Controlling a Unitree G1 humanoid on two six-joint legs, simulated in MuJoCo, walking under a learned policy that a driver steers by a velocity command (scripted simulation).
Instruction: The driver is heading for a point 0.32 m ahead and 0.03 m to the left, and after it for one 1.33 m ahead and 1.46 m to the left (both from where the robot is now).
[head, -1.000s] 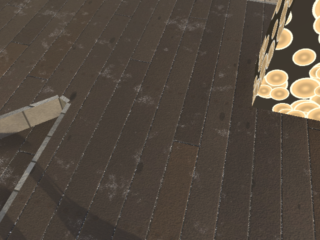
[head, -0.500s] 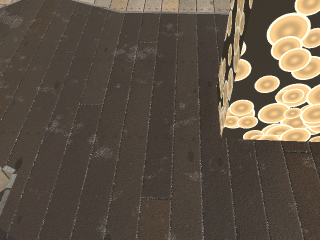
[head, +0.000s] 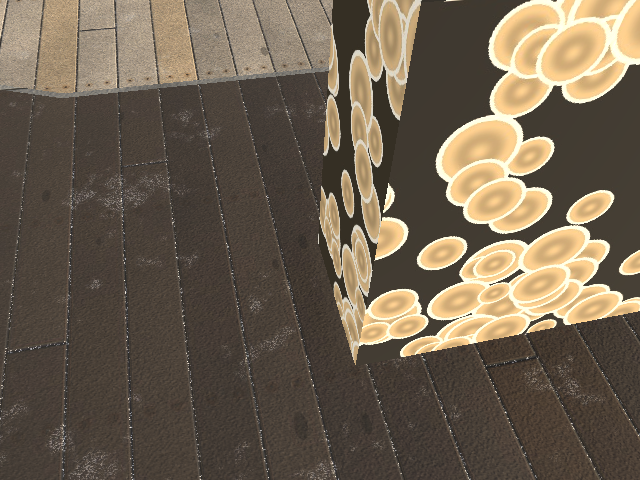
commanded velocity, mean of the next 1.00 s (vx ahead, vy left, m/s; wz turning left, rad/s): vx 0.50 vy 0.00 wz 0.27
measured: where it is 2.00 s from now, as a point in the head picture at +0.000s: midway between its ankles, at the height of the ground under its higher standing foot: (191, 363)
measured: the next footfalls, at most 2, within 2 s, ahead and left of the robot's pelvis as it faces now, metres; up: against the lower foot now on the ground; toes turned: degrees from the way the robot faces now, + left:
right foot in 0.30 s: +0.30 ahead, -0.13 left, +0.00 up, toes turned -4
left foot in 0.82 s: +0.48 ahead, +0.10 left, +0.00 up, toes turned +20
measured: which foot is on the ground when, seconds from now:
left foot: down 0.00-0.30, up 0.32-0.80, down 0.82-1.00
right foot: up 0.00-0.28, down 0.30-0.84, up 0.86-1.00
